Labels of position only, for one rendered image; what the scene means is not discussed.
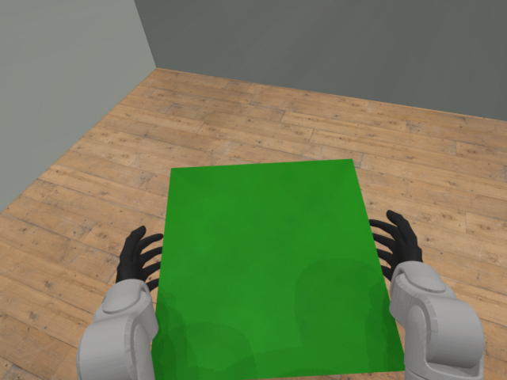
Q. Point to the right robot forearm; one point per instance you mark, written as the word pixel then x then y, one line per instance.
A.
pixel 444 337

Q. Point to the left robot forearm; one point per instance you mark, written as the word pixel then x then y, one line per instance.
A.
pixel 116 346

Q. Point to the left robot hand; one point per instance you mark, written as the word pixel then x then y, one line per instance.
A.
pixel 131 262

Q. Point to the right robot hand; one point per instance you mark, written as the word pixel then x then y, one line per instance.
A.
pixel 404 246

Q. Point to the carton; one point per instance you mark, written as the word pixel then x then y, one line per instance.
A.
pixel 270 271

